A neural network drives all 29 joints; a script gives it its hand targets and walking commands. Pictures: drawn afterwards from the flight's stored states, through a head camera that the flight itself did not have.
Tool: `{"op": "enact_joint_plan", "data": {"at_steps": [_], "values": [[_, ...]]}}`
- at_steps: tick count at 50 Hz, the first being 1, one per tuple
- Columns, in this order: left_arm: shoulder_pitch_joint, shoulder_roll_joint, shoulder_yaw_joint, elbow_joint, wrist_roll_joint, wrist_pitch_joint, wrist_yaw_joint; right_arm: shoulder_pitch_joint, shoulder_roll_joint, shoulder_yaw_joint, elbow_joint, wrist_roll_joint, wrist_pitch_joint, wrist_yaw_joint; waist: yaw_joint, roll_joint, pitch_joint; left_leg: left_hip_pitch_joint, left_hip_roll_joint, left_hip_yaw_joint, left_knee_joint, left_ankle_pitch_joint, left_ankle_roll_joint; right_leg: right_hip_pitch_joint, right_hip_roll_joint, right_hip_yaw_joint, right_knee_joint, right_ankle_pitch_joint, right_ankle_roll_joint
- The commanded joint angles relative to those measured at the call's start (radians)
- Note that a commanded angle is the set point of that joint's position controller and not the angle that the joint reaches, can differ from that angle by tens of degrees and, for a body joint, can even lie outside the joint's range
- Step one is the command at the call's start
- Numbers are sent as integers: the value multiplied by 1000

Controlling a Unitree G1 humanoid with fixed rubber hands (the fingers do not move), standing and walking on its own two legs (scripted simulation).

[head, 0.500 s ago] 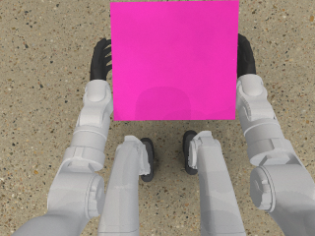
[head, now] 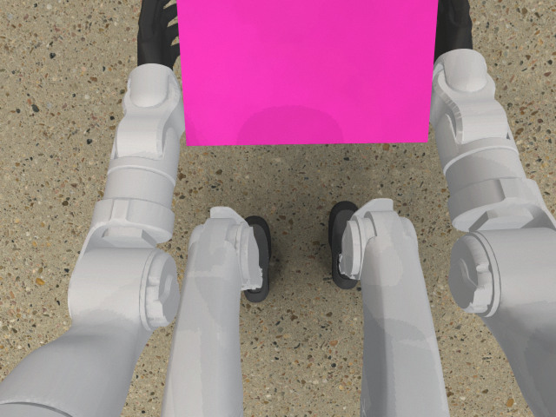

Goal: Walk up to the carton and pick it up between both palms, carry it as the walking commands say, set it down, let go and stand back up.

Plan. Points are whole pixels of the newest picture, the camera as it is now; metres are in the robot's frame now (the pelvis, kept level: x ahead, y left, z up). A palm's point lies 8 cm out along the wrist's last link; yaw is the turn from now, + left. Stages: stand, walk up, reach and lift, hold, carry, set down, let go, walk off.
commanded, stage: set down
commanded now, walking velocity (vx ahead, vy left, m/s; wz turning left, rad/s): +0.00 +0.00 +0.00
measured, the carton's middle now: (298, 57) +0.51 -0.02 -0.23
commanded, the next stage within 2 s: none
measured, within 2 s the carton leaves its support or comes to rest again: rests again in 1.02 s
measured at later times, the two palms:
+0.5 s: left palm (178, 59) +0.52 +0.15 -0.23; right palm (422, 42) +0.52 -0.19 -0.24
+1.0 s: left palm (188, 53) +0.54 +0.14 -0.28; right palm (413, 40) +0.54 -0.19 -0.28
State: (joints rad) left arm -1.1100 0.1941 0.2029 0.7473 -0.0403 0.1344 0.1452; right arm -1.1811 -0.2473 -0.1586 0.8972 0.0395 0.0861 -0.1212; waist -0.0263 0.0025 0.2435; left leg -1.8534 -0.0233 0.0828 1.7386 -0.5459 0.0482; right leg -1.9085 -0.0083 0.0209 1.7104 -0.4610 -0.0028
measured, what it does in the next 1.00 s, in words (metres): lowers itself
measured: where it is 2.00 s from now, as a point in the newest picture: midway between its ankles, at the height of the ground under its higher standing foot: (299, 267)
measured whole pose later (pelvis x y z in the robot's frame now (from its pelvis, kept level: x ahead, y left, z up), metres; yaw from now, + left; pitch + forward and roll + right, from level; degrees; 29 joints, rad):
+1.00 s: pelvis -0.01 +0.00 -0.11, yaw +0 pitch +32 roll +1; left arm -1.44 0.27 0.26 0.83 -0.07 0.26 0.12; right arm -1.51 -0.33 -0.23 0.94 0.05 0.26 -0.09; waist -0.03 0.01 0.52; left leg -2.06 -0.04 0.07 2.12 -0.61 0.05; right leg -2.12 -0.01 0.01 2.07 -0.51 0.00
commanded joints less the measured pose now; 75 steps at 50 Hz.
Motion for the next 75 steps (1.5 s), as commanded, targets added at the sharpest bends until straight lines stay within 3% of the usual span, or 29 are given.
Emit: {"op": "enact_joint_plan", "data": {"at_steps": [1, 2, 8, 9, 10, 12, 13, 15, 18, 19, 21, 24, 27, 31, 39, 42, 43, 44, 45, 47, 48, 56, 61, 62, 65, 66, 68, 69, 75], "values": [[-676, -749, -346, -81, -84, -37, -123, -688, 689, 307, -313, 113, -36, 111, 43, 20, -1517, 496, -139, -101, -57, 310, -57, 597, 135, -29, 42, 283, 2], [-686, -691, -292, -27, -76, -30, -125, -630, 677, 276, -176, 89, -7, 111, 19, -49, -1400, 449, -131, -121, -52, 275, -50, 566, 136, -55, 56, 258, 16], [-886, -785, -408, -145, -149, 4, -156, -716, 789, 306, -229, 107, 37, 145, -45, -15, -1726, 581, -135, -126, 44, 398, -57, 681, 135, -69, 143, 378, 1], [-996, -739, -411, -251, -173, 5, -156, -771, 771, 329, -267, 152, 48, 150, 12, 7, -1788, 584, -136, -95, 51, 368, -65, 707, 127, -52, 152, 358, -10], [-986, -785, -420, -236, -169, 28, -160, -865, 734, 344, -344, 159, 44, 146, -25, 33, -1841, 625, -121, -111, 52, 376, -64, 705, 133, -71, 165, 361, -12], [-1051, -760, -408, -314, -204, 33, -155, -981, 736, 397, -471, 195, 57, 145, 0, -10, -2003, 678, -134, -71, 111, 436, -57, 808, 142, -58, 177, 410, -4], [-1017, -740, -394, -211, -193, 51, -165, -944, 737, 395, -383, 184, 76, 145, -7, -66, -1881, 662, -121, -102, 98, 444, -47, 788, 132, -77, 188, 424, 14], [-1025, -754, -419, -198, -190, 58, -178, -907, 772, 358, -283, 179, 96, 156, -17, 5, -1771, 612, -123, -90, 127, 378, -49, 696, 128, -67, 201, 361, 1], [-1012, -780, -353, -70, -146, 74, -222, -932, 811, 333, -236, 165, 100, 199, 52, -17, -1517, 461, -126, -71, 129, 228, -42, 544, 122, -60, 197, 206, -5], [-1056, -798, -347, -104, -134, 75, -233, -950, 838, 275, -231, 132, 106, 209, -12, -14, -1491, 427, -116, -88, 109, 206, -39, 543, 117, -74, 205, 225, -3], [-1088, -827, -343, -85, -144, 68, -251, -991, 789, 270, -260, 137, 87, 222, 2, -8, -1476, 382, -120, -65, 137, 226, -47, 525, 107, -71, 231, 241, -15], [-933, -781, -242, 146, -39, 101, -302, -823, 823, 183, 12, 38, 126, 255, 21, -42, -1018, 122, -109, -59, 127, 15, -33, 352, 99, -57, 218, 56, -21], [-1022, -840, -255, 18, -50, 97, -322, -874, 833, 150, -59, 28, 108, 270, -10, 43, -1141, 197, -111, -72, 151, 130, -51, 338, 97, -56, 249, 162, -45], [-1137, -820, -387, -110, -144, 84, -311, -944, 828, 226, -176, 81, 101, 265, -51, 10, -1523, 303, -105, -65, 205, 270, -65, 548, 102, -72, 294, 328, -37], [-1170, -803, -425, -246, -228, 80, -278, -1001, 891, 344, -279, 180, 133, 257, -7, 16, -1708, 401, -112, -58, 254, 393, -51, 660, 108, -54, 332, 451, -18], [-1093, -829, -407, -139, -201, 89, -278, -1008, 883, 349, -287, 189, 118, 266, 24, 12, -1667, 407, -114, -69, 250, 421, -47, 609, 114, -66, 353, 465, -13], [-1064, -875, -413, -77, -206, 95, -285, -972, 819, 333, -268, 159, 115, 265, -22, -29, -1577, 359, -128, -73, 241, 356, -52, 562, 105, -84, 341, 402, -19], [-1056, -838, -375, -55, -187, 102, -288, -1009, 827, 325, -229, 166, 126, 261, 21, -5, -1497, 353, -113, -64, 235, 320, -47, 510, 104, -68, 328, 322, -18], [-1108, -834, -416, -137, -205, 88, -287, -1013, 852, 317, -246, 164, 122, 270, -34, -12, -1595, 405, -111, -81, 239, 348, -44, 535, 97, -89, 350, 370, -9], [-1083, -819, -376, -83, -151, 94, -297, -916, 886, 283, -83, 135, 138, 286, 22, 26, -1351, 294, -111, -56, 226, 262, -49, 421, 107, -71, 314, 273, -18], [-1092, -860, -367, -78, -187, 103, -313, -911, 846, 269, -121, 106, 134, 289, -44, -34, -1334, 246, -117, -71, 218, 240, -41, 450, 107, -77, 312, 254, -19], [-991, -861, -307, 19, -118, 109, -337, -972, 839, 261, -132, 119, 120, 302, 28, 11, -1229, 176, -112, -61, 239, 231, -37, 378, 101, -63, 329, 235, -21], [-1066, -847, -348, -79, -156, 83, -330, -946, 875, 262, -139, 118, 113, 305, 11, -1, -1324, 255, -118, -77, 255, 310, -44, 411, 99, -64, 348, 302, -28], [-1003, -855, -350, 29, -130, 96, -344, -885, 827, 220, -64, 79, 117, 309, -33, 17, -1178, 179, -111, -79, 245, 239, -48, 341, 90, -64, 332, 250, -29], [-1042, -827, -307, 22, -114, 95, -351, -914, 861, 210, -56, 85, 124, 318, 14, -13, -1134, 107, -105, -58, 238, 179, -37, 346, 98, -51, 331, 211, -28], [-1034, -869, -325, 21, -142, 97, -352, -926, 868, 231, -116, 76, 119, 317, -32, -42, -1172, 151, -98, -84, 245, 210, -32, 385, 92, -52, 341, 247, -30], [-964, -895, -290, 97, -106, 116, -371, -972, 807, 218, -88, 76, 115, 320, -23, 26, -1072, 89, -97, -75, 247, 177, -38, 316, 91, -50, 326, 197, -30], [-996, -827, -317, 40, -117, 106, -363, -917, 847, 230, -124, 86, 109, 316, 17, -9, -1162, 146, -97, -74, 253, 225, -48, 353, 95, -60, 349, 247, -37], [-955, -831, -297, 121, -79, 118, -370, -806, 805, 155, 62, 43, 131, 325, -36, 11, -908, 52, -93, -92, 237, 99, -42, 238, 78, -53, 343, 129, -38]]}}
